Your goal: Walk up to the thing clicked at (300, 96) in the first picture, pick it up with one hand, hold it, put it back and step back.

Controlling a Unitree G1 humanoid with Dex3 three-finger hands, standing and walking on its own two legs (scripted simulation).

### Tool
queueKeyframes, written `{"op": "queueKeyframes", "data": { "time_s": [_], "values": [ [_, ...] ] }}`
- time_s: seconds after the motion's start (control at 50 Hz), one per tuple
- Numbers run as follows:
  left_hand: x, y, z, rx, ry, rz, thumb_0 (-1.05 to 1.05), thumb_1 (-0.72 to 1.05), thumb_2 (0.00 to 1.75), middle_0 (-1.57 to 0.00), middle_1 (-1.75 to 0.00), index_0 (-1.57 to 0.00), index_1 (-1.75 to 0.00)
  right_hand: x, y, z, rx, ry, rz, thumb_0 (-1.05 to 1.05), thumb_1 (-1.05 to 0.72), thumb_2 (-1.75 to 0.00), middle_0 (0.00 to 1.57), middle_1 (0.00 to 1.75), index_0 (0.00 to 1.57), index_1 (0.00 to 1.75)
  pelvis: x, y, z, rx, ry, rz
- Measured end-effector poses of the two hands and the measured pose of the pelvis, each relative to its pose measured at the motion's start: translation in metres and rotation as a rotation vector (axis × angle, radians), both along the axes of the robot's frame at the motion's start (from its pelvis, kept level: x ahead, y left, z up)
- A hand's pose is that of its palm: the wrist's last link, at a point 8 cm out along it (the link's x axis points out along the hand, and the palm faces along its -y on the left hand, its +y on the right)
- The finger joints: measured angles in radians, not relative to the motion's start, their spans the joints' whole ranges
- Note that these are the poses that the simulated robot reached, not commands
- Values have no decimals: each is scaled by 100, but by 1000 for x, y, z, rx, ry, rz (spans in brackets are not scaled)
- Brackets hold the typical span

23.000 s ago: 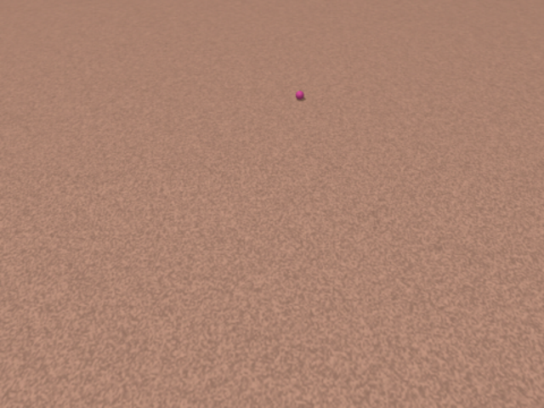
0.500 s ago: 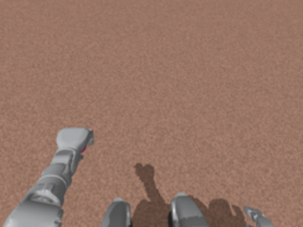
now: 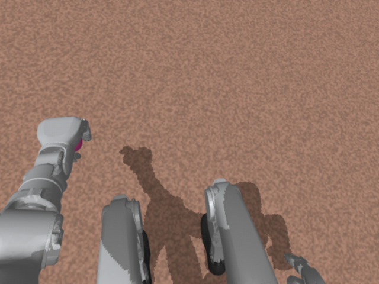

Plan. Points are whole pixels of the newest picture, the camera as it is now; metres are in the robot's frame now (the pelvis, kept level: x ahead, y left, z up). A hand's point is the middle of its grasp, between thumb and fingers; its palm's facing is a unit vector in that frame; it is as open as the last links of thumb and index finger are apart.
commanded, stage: crouch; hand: left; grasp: from above
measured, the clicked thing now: (69, 141) +0.46 +0.24 -0.17
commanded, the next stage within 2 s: lower in 0.92 s
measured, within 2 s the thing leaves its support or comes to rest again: neither
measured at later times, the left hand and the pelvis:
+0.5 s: hand (80, 149) +0.46 +0.24 -0.25, palm faces -0.45 -0.01 -0.89, open 6.6 cm; pelvis +0.00 -0.01 -0.08, yaw -2 degrees
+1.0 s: hand (85, 149) +0.47 +0.24 -0.30, palm faces -0.45 -0.01 -0.89, open 6.5 cm; pelvis -0.01 -0.01 -0.14, yaw -3 degrees
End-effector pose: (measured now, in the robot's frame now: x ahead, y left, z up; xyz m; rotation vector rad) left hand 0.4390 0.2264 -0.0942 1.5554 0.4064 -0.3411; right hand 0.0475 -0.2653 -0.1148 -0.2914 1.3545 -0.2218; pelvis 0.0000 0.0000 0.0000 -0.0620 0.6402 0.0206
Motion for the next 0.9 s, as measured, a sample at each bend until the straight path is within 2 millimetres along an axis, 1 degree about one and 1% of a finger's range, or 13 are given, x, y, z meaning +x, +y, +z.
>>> {"op": "queueKeyframes", "data": {
  "time_s": [0.12, 0.2, 0.3, 0.4, 0.62, 0.76, 0.9],
  "values": [
    [10, 4, -35, 7, -11, 7, -6, 30, 44, -74, -57, -97, -57, 11, -10, -20, -12, 11, 48, 0, -91, -90, 20, 30, 20, 30, 4, -2, -25, -6, 24, 2],
    [18, 6, -50, 9, -22, 23, -6, 30, 44, -74, -56, -97, -57, 15, -16, -32, -12, 17, 71, 0, -91, -90, 20, 30, 20, 30, 5, -4, -39, -8, 27, 0],
    [22, 7, -68, 7, -10, 39, -6, 30, 44, -74, -56, -97, -57, 13, -20, -47, 0, 32, 81, 0, -91, -90, 20, 30, 20, 30, 4, -5, -53, -11, 22, -7],
    [22, 7, -85, -6, 1, 32, -6, 30, 43, -74, -56, -97, -57, 5, -21, -60, 10, 53, 80, 0, -91, -90, 20, 30, 20, 30, 1, -6, -67, -14, 12, -12],
    [21, 9, -117, -5, -4, 17, -6, 32, 40, -73, -56, -97, -57, -26, -18, -87, 17, 102, 65, 0, -92, -90, 20, 30, 20, 30, -9, -5, -102, -23, -14, -19],
    [25, 8, -130, -4, -8, 22, -6, 33, 38, -74, -55, -98, -55, -39, -14, -103, 24, 110, 66, 0, -91, -90, 20, 30, 20, 30, -12, -4, -119, -25, -29, -21],
    [32, 8, -141, 1, -7, 27, -7, 34, 35, -75, -53, -98, -54, -44, -12, -113, 31, 123, 75, 0, -91, -90, 20, 30, 20, 30, -11, -5, -131, -29, -33, -25]
  ]
}}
